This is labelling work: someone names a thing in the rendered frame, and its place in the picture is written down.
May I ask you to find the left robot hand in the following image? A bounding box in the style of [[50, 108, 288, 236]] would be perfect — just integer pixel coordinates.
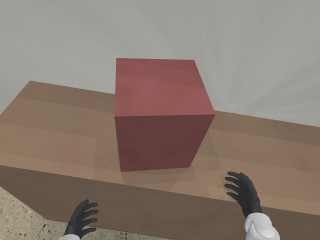
[[64, 199, 99, 240]]

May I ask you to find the carton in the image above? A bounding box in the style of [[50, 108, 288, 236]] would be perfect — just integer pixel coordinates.
[[114, 58, 216, 172]]

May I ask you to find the right robot forearm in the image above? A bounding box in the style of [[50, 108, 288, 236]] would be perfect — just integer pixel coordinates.
[[244, 212, 280, 240]]

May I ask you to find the pedestal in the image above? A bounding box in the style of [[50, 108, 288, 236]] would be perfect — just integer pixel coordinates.
[[0, 80, 320, 240]]

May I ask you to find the right robot hand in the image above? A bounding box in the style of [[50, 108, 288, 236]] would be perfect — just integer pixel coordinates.
[[224, 171, 263, 218]]

